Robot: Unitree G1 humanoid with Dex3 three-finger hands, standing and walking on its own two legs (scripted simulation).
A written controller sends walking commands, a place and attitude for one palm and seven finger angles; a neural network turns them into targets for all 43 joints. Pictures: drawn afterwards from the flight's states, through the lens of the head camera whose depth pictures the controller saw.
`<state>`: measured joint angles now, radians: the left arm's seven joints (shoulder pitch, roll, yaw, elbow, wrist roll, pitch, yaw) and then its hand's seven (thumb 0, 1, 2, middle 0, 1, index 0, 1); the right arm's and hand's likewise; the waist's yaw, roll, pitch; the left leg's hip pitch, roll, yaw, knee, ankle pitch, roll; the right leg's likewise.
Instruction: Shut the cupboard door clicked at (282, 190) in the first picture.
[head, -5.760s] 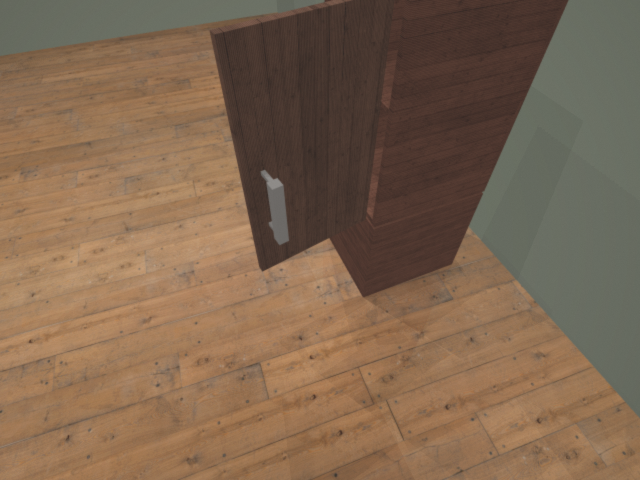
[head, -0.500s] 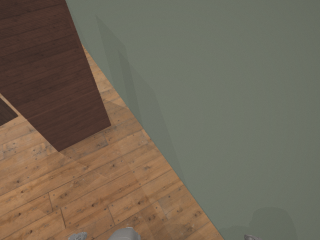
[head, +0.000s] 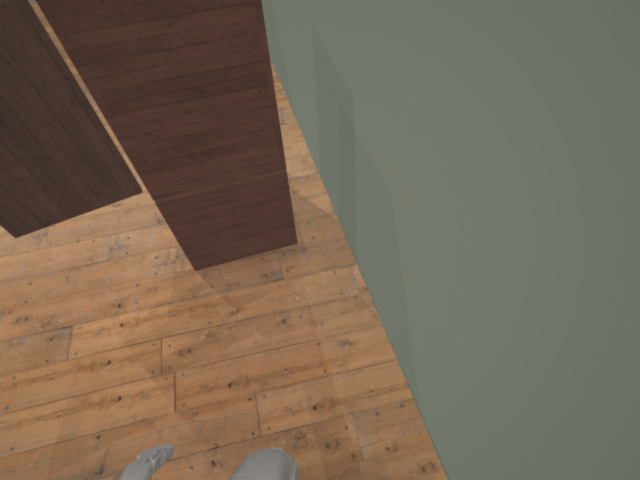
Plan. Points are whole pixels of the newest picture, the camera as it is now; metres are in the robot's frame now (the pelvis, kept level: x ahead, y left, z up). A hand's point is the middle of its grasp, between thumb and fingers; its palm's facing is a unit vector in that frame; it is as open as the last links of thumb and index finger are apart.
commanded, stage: turn to face it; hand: left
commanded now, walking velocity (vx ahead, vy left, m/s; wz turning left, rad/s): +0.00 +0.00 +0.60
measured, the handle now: out of the picture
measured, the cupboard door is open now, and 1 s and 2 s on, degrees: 100 100 100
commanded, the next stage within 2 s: take the last steps up to it in 0.66 s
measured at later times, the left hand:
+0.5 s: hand out of the picture +0.06 +0.23 -0.15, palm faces +0.28 -0.92 -0.27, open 7.4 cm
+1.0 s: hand out of the picture -0.01 +0.18 -0.17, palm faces +0.46 -0.87 -0.18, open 7.4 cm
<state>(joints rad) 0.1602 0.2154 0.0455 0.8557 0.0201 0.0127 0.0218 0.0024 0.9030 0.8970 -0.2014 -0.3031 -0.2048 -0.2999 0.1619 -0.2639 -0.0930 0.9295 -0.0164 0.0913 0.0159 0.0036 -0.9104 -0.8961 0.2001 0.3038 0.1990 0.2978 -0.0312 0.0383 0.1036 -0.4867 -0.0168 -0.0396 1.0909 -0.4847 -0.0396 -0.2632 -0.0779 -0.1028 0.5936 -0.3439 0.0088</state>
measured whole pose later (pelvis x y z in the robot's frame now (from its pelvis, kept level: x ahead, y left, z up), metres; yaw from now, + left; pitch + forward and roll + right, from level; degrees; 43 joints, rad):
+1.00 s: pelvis +0.05 +0.00 +0.01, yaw +26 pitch +1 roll +0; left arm 0.23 0.22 0.06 1.01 0.02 0.04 -0.02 0.01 0.90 0.90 -0.20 -0.30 -0.21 -0.30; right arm 0.21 -0.18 -0.03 0.97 -0.03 0.00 -0.01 0.00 -0.91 -0.90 0.20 0.30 0.20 0.30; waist 0.01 -0.05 0.07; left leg -0.22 -0.02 0.03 0.51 -0.31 0.04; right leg -0.43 -0.07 -0.08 1.01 -0.47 0.02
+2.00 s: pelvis +0.30 +0.21 +0.00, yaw +33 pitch -1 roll +1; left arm 0.14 0.17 0.05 0.95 0.02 -0.06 -0.01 0.00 0.91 0.90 -0.20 -0.30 -0.20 -0.30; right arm 0.32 -0.21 -0.05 1.09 -0.02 0.01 0.01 0.00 -0.92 -0.90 0.20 0.30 0.20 0.30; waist -0.01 0.03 0.08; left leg -0.27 0.00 0.08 0.89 -0.47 0.02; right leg -0.34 -0.06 -0.16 0.63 -0.27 -0.06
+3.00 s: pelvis +0.37 +0.29 +0.01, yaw +29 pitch +1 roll -1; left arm 0.19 0.18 0.03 1.04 0.00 0.02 0.02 0.00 0.93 0.90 -0.20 -0.30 -0.21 -0.30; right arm 0.28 -0.16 -0.02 1.09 -0.02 0.02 -0.03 0.00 -0.91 -0.90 0.20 0.30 0.19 0.30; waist -0.01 -0.03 0.04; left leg -0.22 0.02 0.03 0.52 -0.31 0.01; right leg -0.24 0.00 -0.07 0.49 -0.26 -0.01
